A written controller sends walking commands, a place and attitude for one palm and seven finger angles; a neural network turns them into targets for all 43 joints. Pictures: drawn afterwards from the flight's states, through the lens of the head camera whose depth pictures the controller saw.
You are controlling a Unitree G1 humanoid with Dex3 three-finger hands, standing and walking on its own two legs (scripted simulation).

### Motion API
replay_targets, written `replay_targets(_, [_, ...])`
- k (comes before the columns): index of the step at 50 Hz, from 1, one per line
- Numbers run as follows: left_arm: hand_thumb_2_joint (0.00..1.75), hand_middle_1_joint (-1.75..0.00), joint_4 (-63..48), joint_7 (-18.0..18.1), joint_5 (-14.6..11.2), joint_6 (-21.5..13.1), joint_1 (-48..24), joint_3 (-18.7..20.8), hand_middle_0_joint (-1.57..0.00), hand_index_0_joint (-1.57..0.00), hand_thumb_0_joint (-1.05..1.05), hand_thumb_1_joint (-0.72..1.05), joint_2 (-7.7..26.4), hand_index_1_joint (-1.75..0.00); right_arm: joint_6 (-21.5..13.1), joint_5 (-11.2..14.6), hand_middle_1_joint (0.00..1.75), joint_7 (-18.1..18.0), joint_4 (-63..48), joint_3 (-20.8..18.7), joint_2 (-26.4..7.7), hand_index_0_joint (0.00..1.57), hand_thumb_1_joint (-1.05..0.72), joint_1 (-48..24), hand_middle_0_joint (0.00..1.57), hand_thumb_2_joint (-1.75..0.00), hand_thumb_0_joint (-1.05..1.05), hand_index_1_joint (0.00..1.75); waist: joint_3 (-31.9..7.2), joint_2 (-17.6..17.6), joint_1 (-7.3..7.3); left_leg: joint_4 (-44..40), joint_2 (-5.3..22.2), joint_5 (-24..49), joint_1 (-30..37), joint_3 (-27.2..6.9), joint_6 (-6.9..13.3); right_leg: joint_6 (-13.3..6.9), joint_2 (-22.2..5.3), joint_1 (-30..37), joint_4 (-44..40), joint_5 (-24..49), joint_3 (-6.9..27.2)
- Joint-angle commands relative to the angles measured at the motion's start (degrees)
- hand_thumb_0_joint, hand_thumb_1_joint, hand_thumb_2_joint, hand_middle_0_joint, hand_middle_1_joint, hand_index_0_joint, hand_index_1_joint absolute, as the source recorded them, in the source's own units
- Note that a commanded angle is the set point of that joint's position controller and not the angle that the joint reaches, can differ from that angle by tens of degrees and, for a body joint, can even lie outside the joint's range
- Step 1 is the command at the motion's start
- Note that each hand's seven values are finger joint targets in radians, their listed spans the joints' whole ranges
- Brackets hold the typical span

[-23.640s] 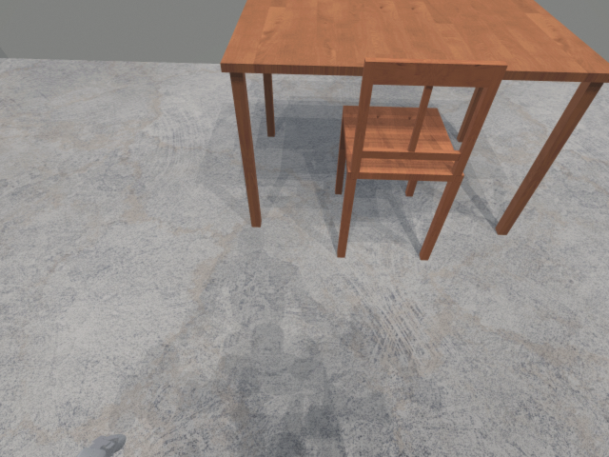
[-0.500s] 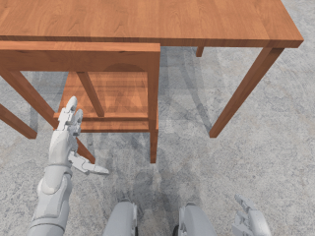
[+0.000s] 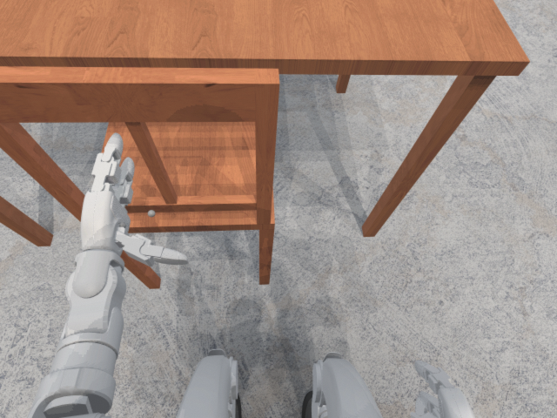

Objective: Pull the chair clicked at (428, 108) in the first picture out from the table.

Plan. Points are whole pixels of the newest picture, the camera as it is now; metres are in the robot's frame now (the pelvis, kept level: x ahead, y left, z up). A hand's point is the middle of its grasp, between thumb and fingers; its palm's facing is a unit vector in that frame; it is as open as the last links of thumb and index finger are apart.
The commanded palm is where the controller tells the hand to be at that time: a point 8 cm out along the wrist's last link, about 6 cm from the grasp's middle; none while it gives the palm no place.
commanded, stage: push the fingers through the gap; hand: left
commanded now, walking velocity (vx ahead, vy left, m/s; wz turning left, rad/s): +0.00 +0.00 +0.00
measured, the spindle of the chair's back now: (155, 165) +0.48 +0.20 +0.01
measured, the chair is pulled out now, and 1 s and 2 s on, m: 0.00 0.00 0.00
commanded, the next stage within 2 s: hook a spindle and tug to test in 0.96 s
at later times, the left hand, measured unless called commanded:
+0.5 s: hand (159, 183) +0.44 +0.18 +0.02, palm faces +0.05 -1.00 -0.02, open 17.0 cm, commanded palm +0.42 +0.23 +0.03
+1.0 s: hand (166, 175) +0.45 +0.17 +0.02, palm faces +0.06 -1.00 -0.03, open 17.0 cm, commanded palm +0.43 +0.22 +0.03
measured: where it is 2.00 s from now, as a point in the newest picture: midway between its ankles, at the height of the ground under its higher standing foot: outside the picture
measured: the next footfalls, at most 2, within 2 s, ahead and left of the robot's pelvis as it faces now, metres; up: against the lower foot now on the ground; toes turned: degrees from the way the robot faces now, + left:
none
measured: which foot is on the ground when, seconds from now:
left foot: down 0.00-1.00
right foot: down 0.00-1.00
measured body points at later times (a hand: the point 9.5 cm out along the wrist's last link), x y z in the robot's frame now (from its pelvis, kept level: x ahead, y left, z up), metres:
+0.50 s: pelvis +0.00 +0.01 +0.00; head +0.14 +0.02 +0.43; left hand +0.43 +0.24 +0.02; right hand +0.09 -0.25 -0.12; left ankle +0.03 +0.11 -0.62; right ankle +0.02 -0.12 -0.62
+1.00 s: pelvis +0.00 +0.00 +0.00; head +0.14 +0.02 +0.43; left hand +0.44 +0.23 +0.03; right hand +0.08 -0.26 -0.12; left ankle +0.03 +0.11 -0.62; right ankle +0.02 -0.12 -0.62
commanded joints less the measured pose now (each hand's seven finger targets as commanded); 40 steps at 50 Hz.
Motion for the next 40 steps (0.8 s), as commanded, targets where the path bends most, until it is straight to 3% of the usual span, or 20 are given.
replay_targets(1, [0.30,-0.08,-12.6,-2.1,-0.9,-4.0,-16.2,0.8,-0.06,-0.06,0.00,-0.50,8.7,-0.08,-2.0,0.4,0.30,-0.5,-5.6,-3.9,-9.3,0.20,-0.90,3.2,0.20,-0.90,0.00,0.30,-26.4,4.4,-0.26,-9.7,-1.8,18.6,20.8,-2.6,-0.4,-1.6,2.1,12.2,-9.9,15.8,2.3])
replay_targets(4, [0.30,-0.08,-10.2,-2.1,-1.1,-3.2,-17.9,0.9,-0.06,-0.06,0.00,-0.50,8.4,-0.08,-1.7,0.5,0.30,-0.6,-4.9,-3.9,-9.5,0.20,-0.90,3.7,0.20,-0.90,0.00,0.30,-25.1,3.6,-0.95,-9.9,-1.7,18.9,20.8,-3.1,-0.4,-1.5,2.2,10.8,-9.9,15.4,1.8])
replay_targets(6, [0.30,-0.08,-7.0,-1.3,-0.9,-2.9,-20.3,3.0,-0.06,-0.06,0.00,-0.50,10.0,-0.08,-1.4,0.6,0.30,-0.9,-4.2,-3.9,-9.7,0.20,-0.90,3.8,0.20,-0.90,0.00,0.30,-22.5,0.6,-1.59,-9.8,-1.7,16.1,17.7,-3.1,-0.3,-1.2,2.2,10.4,-10.2,13.6,1.9])
replay_targets(7, [0.30,-0.08,-7.2,-0.9,-0.8,-3.2,-22.4,2.7,-0.06,-0.06,0.00,-0.50,9.8,-0.08,-1.5,0.4,0.30,-0.9,-4.2,-3.8,-9.5,0.20,-0.90,3.9,0.20,-0.90,0.00,0.30,-22.7,1.1,-1.86,-9.6,-1.8,15.8,17.5,-2.9,-0.2,-1.1,2.1,10.3,-10.2,13.4,2.1])
replay_targets(8, [0.30,-0.08,-7.1,-0.5,-0.6,-3.6,-22.8,3.8,-0.06,-0.06,0.00,-0.50,11.0,-0.08,-1.6,0.3,0.30,-0.9,-4.2,-3.8,-9.7,0.20,-0.90,4.1,0.20,-0.90,0.00,0.30,-23.0,2.5,-1.21,-9.8,-1.8,16.3,18.2,-3.3,-0.4,-1.4,2.2,9.5,-9.7,13.2,1.8])
replay_targets(9, [0.30,-0.08,-7.8,-0.3,-0.3,-4.0,-24.4,2.5,-0.06,-0.06,0.00,-0.50,9.7,-0.08,-1.6,0.2,0.30,-0.7,-4.1,-3.8,-9.4,0.20,-0.90,4.1,0.20,-0.90,0.00,0.30,-24.6,3.9,-1.54,-9.7,-1.8,17.4,19.8,-3.1,-0.4,-1.4,2.1,9.4,-9.7,13.9,1.9])
replay_targets(14, [0.30,-0.08,-4.9,0.2,0.6,-4.6,-22.4,4.8,-0.06,-0.06,0.00,-0.50,12.0,-0.08,-0.9,-0.2,0.30,0.0,-4.3,-3.8,-9.6,0.20,-0.90,5.2,0.20,-0.90,0.00,0.30,-27.1,3.6,-0.49,-9.6,-1.7,21.0,20.6,-3.0,-0.7,-1.5,2.3,11.3,-9.0,17.0,1.8])
replay_targets(16, [0.30,-0.08,-3.6,-0.1,0.9,-4.4,-25.5,2.7,-0.06,-0.06,0.00,-0.50,10.3,-0.08,-0.5,-0.1,0.30,0.1,-3.9,-3.8,-9.6,0.20,-0.90,5.4,0.20,-0.90,0.00,0.30,-25.1,3.5,-1.96,-9.7,-1.4,19.9,20.4,-3.3,-0.7,-1.4,2.4,9.1,-9.2,15.8,1.6])
replay_targets(18, [0.30,-0.08,-0.2,-0.3,1.0,-3.7,-26.8,3.3,-0.06,-0.06,0.00,-0.50,10.9,-0.08,-0.2,-0.1,0.30,0.2,-3.6,-3.7,-9.9,0.20,-0.90,5.9,0.20,-0.90,0.00,0.30,-22.9,3.3,-2.31,-9.9,-1.5,17.7,19.1,-3.4,-0.6,-1.5,2.5,8.1,-9.8,13.7,1.5])
replay_targets(25, [0.30,-0.08,0.0,-0.2,0.9,-5.2,-34.1,5.0,-0.06,-0.06,0.00,-0.50,13.3,-0.08,0.2,-0.4,0.30,0.1,-2.7,-3.8,-10.1,0.20,-0.90,7.2,0.20,-0.90,0.00,0.30,-27.2,4.4,-2.96,-9.0,-1.3,21.1,21.8,-3.7,-0.6,-1.4,2.6,7.9,-9.1,16.0,1.6])
replay_targets(29, [0.30,-0.08,0.5,-0.2,1.6,-5.7,-33.2,6.1,-0.06,-0.06,0.00,-0.50,14.6,-0.08,0.6,-0.7,0.30,0.4,-2.7,-3.9,-10.1,0.20,-0.90,7.8,0.20,-0.90,0.00,0.30,-30.4,5.7,-2.07,-8.6,-1.3,24.3,22.8,-3.7,-0.8,-1.5,2.6,9.5,-8.4,18.5,1.7])
replay_targets(31, [0.30,-0.08,3.1,-0.4,1.4,-4.7,-30.6,5.3,-0.06,-0.06,0.00,-0.50,12.8,-0.08,1.1,-0.5,0.30,0.8,-2.8,-3.9,-9.9,0.20,-0.90,7.9,0.20,-0.90,0.00,0.30,-28.4,3.9,-2.32,-8.9,-1.3,23.5,21.4,-3.4,-0.7,-1.4,2.6,10.0,-9.0,18.5,1.6])
replay_targets(34, [0.30,-0.08,4.7,-0.8,1.2,-3.7,-28.5,6.7,-0.06,-0.06,0.00,-0.50,14.0,-0.08,1.6,-0.3,0.30,0.9,-3.2,-3.9,-10.2,0.20,-0.90,8.1,0.20,-0.90,0.00,0.30,-26.9,2.3,-1.96,-9.2,-1.4,21.9,18.9,-2.8,-0.3,-1.3,2.7,11.2,-9.5,18.4,1.9])
replay_targets(38, [0.30,-0.08,2.7,-0.7,1.0,-4.4,-30.7,6.3,-0.06,-0.06,0.00,-0.50,14.0,-0.08,1.8,-0.3,0.30,0.9,-3.5,-3.9,-9.9,0.20,-0.90,8.2,0.20,-0.90,0.00,0.30,-26.2,2.5,-2.41,-9.3,-1.5,21.1,18.4,-2.6,-0.1,-1.3,2.7,11.6,-9.7,18.4,2.2])
replay_targets(39, [0.30,-0.08,0.3,-0.5,1.2,-5.1,-31.9,6.8,-0.06,-0.06,0.00,-0.50,15.1,-0.08,1.8,-0.3,0.30,0.9,-3.6,-3.9,-10.0,0.20,-0.90,8.1,0.20,-0.90,0.00,0.30,-27.5,3.5,-2.08,-9.4,-1.4,21.6,19.5,-2.8,-0.3,-1.3,2.7,11.8,-9.5,18.4,2.2])
replay_targets(40, [0.30,-0.08,-0.3,-0.4,1.2,-5.5,-31.6,5.9,-0.06,-0.06,0.00,-0.50,13.7,-0.08,1.8,-0.3,0.30,0.9,-3.7,-4.0,-9.7,0.20,-0.90,8.0,0.20,-0.90,0.00,0.30,-28.3,4.2,-2.07,-9.4,-1.5,22.1,20.4,-2.6,-0.3,-1.3,2.8,11.8,-9.6,18.7,2.3])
